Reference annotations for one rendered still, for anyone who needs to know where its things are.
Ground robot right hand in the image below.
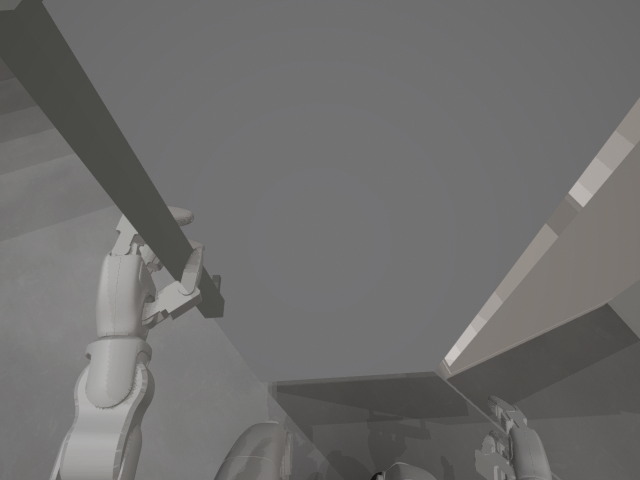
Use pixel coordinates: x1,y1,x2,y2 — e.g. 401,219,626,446
475,396,552,480

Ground fridge door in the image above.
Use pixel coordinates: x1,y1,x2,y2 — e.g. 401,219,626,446
42,0,640,382

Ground left robot forearm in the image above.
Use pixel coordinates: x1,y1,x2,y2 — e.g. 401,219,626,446
49,336,155,480

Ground handle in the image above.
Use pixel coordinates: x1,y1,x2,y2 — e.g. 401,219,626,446
0,0,225,318

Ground robot left hand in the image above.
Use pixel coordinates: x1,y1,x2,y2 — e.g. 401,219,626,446
96,206,205,342

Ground left robot thigh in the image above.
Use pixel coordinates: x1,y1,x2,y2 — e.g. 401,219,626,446
214,423,293,480

